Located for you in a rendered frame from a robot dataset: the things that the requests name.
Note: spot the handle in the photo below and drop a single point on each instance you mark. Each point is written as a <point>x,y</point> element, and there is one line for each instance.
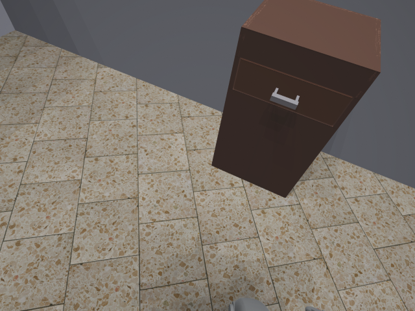
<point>288,102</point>

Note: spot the cabinet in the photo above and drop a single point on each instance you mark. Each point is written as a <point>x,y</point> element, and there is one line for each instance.
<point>272,146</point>

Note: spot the drawer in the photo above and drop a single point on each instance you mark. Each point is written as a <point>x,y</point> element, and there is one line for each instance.
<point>315,101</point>

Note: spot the right robot thigh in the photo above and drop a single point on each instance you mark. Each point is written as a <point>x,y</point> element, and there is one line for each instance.
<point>247,304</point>

